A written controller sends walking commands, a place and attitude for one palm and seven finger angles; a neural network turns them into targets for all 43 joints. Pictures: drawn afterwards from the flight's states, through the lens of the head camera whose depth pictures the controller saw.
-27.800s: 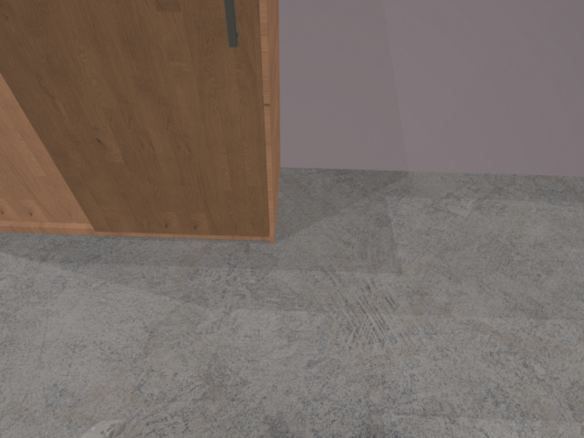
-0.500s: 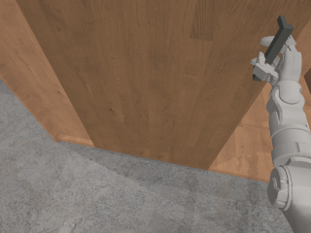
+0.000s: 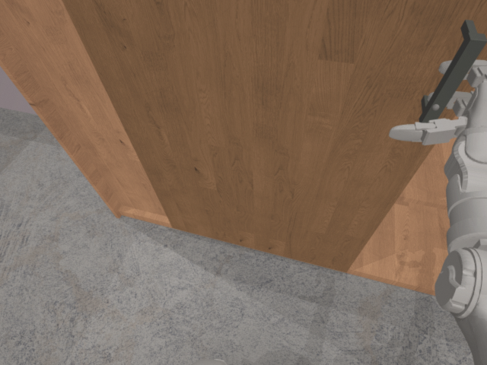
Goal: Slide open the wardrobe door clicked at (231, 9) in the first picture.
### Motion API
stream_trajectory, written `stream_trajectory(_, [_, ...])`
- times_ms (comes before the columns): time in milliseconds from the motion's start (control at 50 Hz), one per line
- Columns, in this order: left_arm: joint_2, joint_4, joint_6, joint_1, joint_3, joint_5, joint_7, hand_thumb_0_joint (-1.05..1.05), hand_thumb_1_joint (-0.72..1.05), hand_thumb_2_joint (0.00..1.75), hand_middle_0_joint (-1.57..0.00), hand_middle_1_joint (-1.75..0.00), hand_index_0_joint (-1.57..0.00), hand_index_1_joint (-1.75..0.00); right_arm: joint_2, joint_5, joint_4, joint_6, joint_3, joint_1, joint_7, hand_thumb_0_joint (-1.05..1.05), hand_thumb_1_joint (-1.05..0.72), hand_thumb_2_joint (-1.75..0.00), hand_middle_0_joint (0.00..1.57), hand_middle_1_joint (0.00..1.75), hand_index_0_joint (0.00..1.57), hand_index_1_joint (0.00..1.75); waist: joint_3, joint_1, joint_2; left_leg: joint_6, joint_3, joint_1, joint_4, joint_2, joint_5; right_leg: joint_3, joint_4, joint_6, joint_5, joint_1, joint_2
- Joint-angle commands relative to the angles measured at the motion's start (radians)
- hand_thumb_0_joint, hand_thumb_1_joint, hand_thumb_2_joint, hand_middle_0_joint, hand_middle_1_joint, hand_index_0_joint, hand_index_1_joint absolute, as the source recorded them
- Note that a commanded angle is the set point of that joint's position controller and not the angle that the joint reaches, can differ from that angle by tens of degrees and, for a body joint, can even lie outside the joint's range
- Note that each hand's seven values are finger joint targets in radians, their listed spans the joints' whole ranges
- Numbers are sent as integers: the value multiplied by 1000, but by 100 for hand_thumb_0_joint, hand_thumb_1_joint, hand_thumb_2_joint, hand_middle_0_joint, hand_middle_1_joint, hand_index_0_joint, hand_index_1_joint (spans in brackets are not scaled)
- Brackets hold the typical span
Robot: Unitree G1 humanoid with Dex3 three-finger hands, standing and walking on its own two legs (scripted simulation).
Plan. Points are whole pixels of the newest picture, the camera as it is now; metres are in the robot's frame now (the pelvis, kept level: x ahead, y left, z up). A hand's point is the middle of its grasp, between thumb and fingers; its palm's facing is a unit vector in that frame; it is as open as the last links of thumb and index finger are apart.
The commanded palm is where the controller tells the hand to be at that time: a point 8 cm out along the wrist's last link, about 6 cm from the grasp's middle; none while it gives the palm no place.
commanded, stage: loosen the grip on the handle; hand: right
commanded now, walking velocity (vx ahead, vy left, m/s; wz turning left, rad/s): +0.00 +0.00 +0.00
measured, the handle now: (446, 77) +0.55 -0.22 +0.19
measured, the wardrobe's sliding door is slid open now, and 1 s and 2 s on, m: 0.45 0.45 0.45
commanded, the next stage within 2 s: slip the hand off the handle in 0.08 s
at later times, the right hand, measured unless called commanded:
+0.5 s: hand (471, 111) +0.50 -0.26 +0.17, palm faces +0.31 +0.95 -0.10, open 14.3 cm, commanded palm +0.46 -0.30 +0.17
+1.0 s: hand (486, 127) +0.47 -0.27 +0.17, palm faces +0.23 +0.97 -0.09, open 14.7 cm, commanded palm +0.42 -0.31 +0.17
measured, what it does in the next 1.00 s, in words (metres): stands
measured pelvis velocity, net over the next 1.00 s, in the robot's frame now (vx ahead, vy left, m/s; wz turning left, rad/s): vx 0.03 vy -0.02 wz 0.01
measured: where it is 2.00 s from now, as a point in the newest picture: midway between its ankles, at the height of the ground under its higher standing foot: outside the picture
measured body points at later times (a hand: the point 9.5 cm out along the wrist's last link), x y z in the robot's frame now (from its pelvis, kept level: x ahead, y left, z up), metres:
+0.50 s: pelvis +0.02 -0.02 +0.00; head +0.06 -0.03 +0.45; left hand +0.06 +0.25 -0.11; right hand +0.48 -0.31 +0.17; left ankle +0.04 +0.10 -0.73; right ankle +0.03 -0.11 -0.73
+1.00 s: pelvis +0.03 -0.02 +0.00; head +0.06 -0.02 +0.45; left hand +0.07 +0.26 -0.11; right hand +0.45 -0.32 +0.17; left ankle +0.04 +0.10 -0.73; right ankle +0.03 -0.11 -0.73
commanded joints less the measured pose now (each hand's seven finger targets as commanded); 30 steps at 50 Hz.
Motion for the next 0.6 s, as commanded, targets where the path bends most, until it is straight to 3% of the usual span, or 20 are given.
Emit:
stream_trajectory(0, [154, -83, -34, 58, 53, -2, 14, 0, 90, 90, -20, -30, -20, -30, -227, 33, -216, -48, -7, -501, -3, 0, 55, -20, 25, 115, 25, 115, -386, -9, -63, -6, -99, 163, -94, -10, 30, 94, -85, -29, 11, 141, 38])
stream_trajectory(20, [156, -84, -33, 63, 55, -4, 16, 0, 90, 90, -20, -30, -20, -30, -238, 48, -224, -45, -27, -489, 4, 0, 55, -20, 25, 115, 25, 115, -406, -15, -43, -6, -97, 183, -90, -12, 63, 94, -84, -30, 44, 150, 37])
stream_trajectory(60, [154, -84, -32, 60, 55, -5, 17, 0, 90, 90, -20, -30, -20, -30, -221, 61, -260, -50, -17, -488, 16, 0, 55, -20, 25, 115, 25, 115, -417, -16, -61, -6, -90, 182, -84, -18, 103, 95, -83, -27, 88, 180, 34])
stream_trajectory(120, [149, -78, -32, 57, 49, -2, 14, 0, 90, 90, -20, -30, -20, -30, -182, 52, -277, -64, 12, -460, 11, 0, 55, -20, 25, 115, 25, 115, -351, -12, -84, -5, -72, 128, -79, -26, 121, 106, -78, -25, 135, 196, 27])
stream_trajectory(140, [150, -81, -30, 57, 51, -3, 13, 0, 90, 90, -20, -30, -20, -30, -202, 46, -269, -63, -5, -427, 6, 0, 55, -20, 25, 115, 25, 115, -340, -20, -91, -5, -69, 118, -77, -28, 110, 108, -76, -23, 132, 192, 26])
stream_trajectory(160, [158, -65, -24, 68, 42, 0, 19, 0, 90, 90, -20, -30, -20, -30, -263, 34, -208, -63, -43, -476, -1, 0, 55, -20, 25, 115, 25, 115, -292, -2, -42, -10, -67, 104, -81, -26, 95, 110, -80, -26, 102, 148, 26])
stream_trajectory(180, [159, -66, -21, 72, 43, 0, 24, 0, 90, 90, -20, -30, -20, -30, -308, 32, -205, -68, -79, -481, -8, 0, 55, -20, 25, 115, 25, 115, -283, -11, -40, -9, -72, 119, -80, -25, 100, 104, -76, -31, 103, 130, 31])
stream_trajectory(200, [153, -74, -19, 71, 41, 1, 21, 0, 90, 90, -20, -30, -20, -30, -291, 29, -225, -70, -63, -501, -5, 0, 55, -20, 25, 115, 25, 115, -315, -8, -34, -11, -74, 133, -76, -24, 111, 105, -79, -29, 109, 138, 32])
stream_trajectory(240, [148, -74, -14, 67, 39, 0, 24, 0, 90, 90, -20, -30, -20, -30, -310, 31, -188, -69, -91, -450, 2, 0, 55, -20, 25, 115, 25, 115, -319, -26, -29, -8, -72, 154, -66, -23, 141, 100, -77, -27, 134, 131, 34])
stream_trajectory(300, [143, -89, -7, 62, 37, 0, 27, 0, 90, 90, -20, -30, -20, -30, -343, 29, -223, -76, -112, -427, 15, 0, 55, -20, 25, 115, 25, 115, -378, -45, -71, -6, -72, 177, -52, -23, 190, 98, -67, -22, 202, 163, 35])
stream_trajectory(340, [139, -97, -3, 57, 37, 0, 27, 0, 90, 90, -20, -30, -20, -30, -333, 30, -226, -75, -113, -395, 23, 0, 55, -20, 25, 115, 25, 115, -368, -52, -71, -5, -67, 176, -49, -26, 207, 99, -66, -20, 229, 165, 32])
stream_trajectory(380, [141, -114, 3, 49, 37, -2, 32, 0, 90, 90, -20, -30, -20, -30, -378, 34, -257, -78, -150, -346, 30, 0, 55, -20, 25, 115, 25, 115, -386, -68, -57, -5, -69, 208, -43, -26, 239, 93, -58, -23, 263, 165, 32])
stream_trajectory(400, [141, -118, 6, 43, 36, -3, 31, 0, 90, 90, -20, -30, -20, -30, -383, 33, -275, -76, -146, -348, 37, 0, 55, -20, 25, 115, 25, 115, -398, -68, -77, -7, -73, 213, -44, -25, 248, 89, -59, -21, 266, 170, 32])
stream_trajectory(440, [140, -123, 11, 31, 35, -11, 34, 0, 90, 90, -20, -30, -20, -30, -362, 34, -295, -72, -115, -347, 53, 0, 55, -20, 25, 115, 25, 115, -365, -56, -88, -7, -69, 191, -49, -27, 228, 92, -62, -20, 250, 171, 29])
stream_trajectory(460, [139, -125, 10, 29, 35, -12, 34, 0, 90, 90, -20, -30, -20, -30, -330, 34, -311, -70, -83, -348, 65, 0, 55, -20, 25, 115, 25, 115, -364, -50, -100, -7, -69, 180, -51, -29, 226, 94, -62, -20, 259, 186, 27])
stream_trajectory(500, [143, -126, 10, 29, 41, -19, 37, 0, 90, 90, -20, -30, -20, -30, -321, 43, -360, -70, -61, -350, 91, 0, 55, -20, 25, 115, 25, 115, -379, -43, -138, -6, -69, 159, -53, -31, 220, 103, -54, -18, 289, 229, 21])
stream_trajectory(540, [142, -117, 10, 26, 42, -27, 41, 0, 90, 90, -20, -30, -20, -30, -242, 68, -357, -60, 7, -377, 122, 0, 55, -20, 25, 115, 25, 115, -349, -14, -146, -8, -63, 98, -67, -36, 166, 118, -53, -16, 247, 260, 17])
stream_trajectory(560, [145, -107, 10, 28, 41, -31, 46, 0, 90, 90, -20, -30, -20, -30, -241, 81, -327, -52, 9, -382, 136, 0, 55, -20, 25, 115, 25, 115, -308, -10, -132, -7, -60, 78, -74, -37, 126, 128, -60, -14, 197, 237, 16])
stream_trajectory(580, [144, -104, 7, 30, 39, -33, 51, 0, 90, 90, -20, -30, -20, -30, -201, 95, -324, -48, 43, -409, 149, 0, 55, -20, 25, 115, 25, 115, -285, 10, -108, -9, -58, 67, -82, -36, 111, 126, -59, -20, 167, 232, 19])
